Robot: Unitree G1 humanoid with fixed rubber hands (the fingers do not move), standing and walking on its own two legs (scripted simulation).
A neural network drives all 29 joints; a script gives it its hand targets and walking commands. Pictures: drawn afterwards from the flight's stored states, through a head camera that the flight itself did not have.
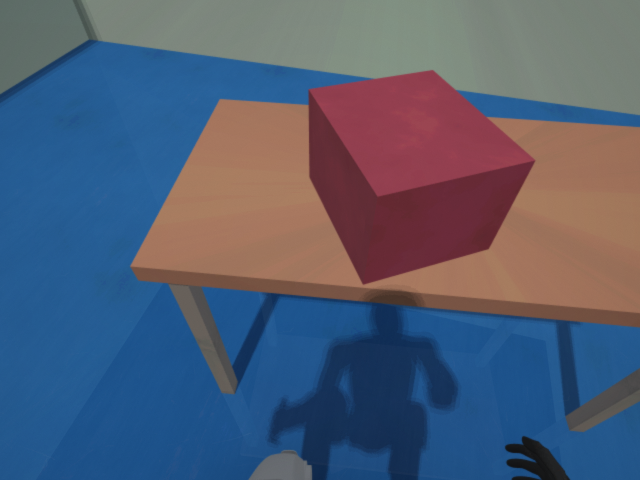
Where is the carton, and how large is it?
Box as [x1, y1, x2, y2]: [308, 70, 535, 284]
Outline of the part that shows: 432,70 308,89 309,176 363,284 488,248 535,160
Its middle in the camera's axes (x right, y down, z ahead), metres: +0.14 -0.13 +0.69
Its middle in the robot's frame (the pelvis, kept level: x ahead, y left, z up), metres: +0.62 -0.08 +0.03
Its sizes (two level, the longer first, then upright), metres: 0.294 0.249 0.199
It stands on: a table, 0.68 m high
